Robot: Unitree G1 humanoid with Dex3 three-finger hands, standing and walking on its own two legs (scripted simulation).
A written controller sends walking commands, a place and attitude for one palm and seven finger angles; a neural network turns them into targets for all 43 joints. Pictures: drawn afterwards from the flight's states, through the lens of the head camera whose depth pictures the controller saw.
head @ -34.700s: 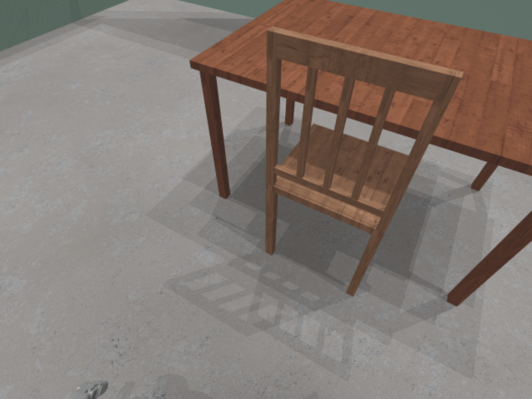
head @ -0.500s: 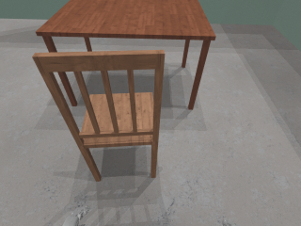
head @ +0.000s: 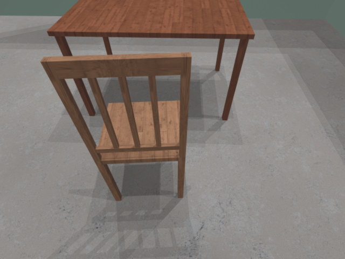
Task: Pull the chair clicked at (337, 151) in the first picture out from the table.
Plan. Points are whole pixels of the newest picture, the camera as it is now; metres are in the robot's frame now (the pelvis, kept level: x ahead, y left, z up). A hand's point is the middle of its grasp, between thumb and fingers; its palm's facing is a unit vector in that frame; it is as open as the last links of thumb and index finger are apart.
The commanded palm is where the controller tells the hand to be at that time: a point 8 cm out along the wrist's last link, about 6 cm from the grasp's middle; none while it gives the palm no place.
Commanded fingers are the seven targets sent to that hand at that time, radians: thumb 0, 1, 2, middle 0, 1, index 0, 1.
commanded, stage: let the arm hang, fingers relaxed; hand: left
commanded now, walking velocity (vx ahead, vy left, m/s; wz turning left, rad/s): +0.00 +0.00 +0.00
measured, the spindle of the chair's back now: (131, 116) +0.58 +0.19 -0.06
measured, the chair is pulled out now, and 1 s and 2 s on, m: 0.53 0.53 0.53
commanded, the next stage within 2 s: look to check the result in 0.38 s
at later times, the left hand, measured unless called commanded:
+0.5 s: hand out of the picture +0.00 +0.15 -0.17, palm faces +0.05 -0.98 -0.17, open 7.3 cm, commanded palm none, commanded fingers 0.00 0.90 0.90 -0.20 -0.30 -0.20 -0.30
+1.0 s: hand out of the picture +0.00 +0.15 -0.17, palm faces +0.05 -0.98 -0.18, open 7.3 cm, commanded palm none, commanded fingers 0.00 0.90 0.90 -0.20 -0.30 -0.20 -0.30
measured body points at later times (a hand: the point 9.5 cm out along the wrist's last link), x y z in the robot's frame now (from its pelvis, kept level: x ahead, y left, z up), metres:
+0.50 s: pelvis +0.01 -0.01 +0.00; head +0.01 -0.01 +0.45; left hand +0.00 +0.20 -0.16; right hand -0.01 -0.21 -0.17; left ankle +0.04 +0.13 -0.74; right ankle +0.01 -0.10 -0.74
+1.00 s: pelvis +0.01 -0.01 +0.00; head +0.02 -0.02 +0.45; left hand +0.00 +0.20 -0.16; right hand -0.02 -0.21 -0.17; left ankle +0.04 +0.13 -0.74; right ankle +0.01 -0.10 -0.74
